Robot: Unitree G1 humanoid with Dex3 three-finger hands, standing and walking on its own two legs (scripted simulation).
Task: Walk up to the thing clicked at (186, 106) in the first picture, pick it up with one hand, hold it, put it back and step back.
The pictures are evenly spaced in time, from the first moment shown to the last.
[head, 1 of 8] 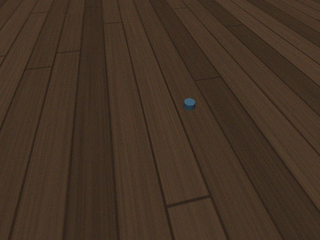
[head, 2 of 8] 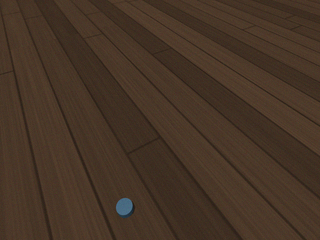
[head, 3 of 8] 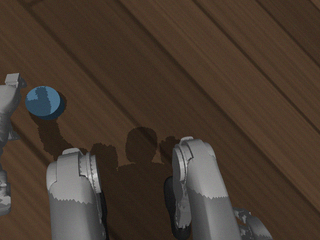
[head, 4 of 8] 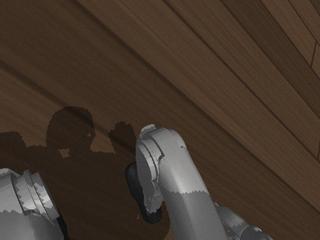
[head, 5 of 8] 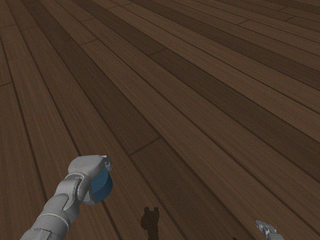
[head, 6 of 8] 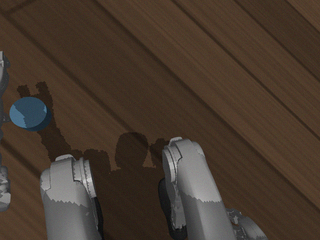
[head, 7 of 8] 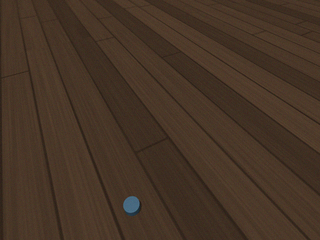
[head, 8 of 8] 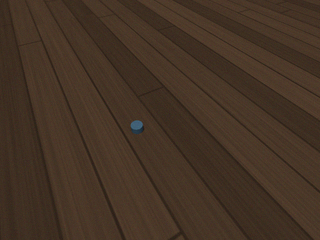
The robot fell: no
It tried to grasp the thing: yes
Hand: left
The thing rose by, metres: 0.68
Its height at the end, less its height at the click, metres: +0.00
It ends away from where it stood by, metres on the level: 0.01
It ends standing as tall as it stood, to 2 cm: yes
